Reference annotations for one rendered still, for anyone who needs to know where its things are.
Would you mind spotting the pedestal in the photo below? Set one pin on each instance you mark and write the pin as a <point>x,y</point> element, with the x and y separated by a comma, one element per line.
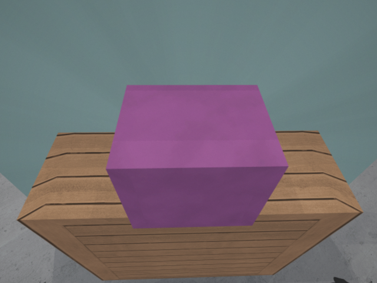
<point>73,206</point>

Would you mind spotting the carton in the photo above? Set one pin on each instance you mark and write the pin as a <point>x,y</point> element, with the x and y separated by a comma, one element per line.
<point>194,155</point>

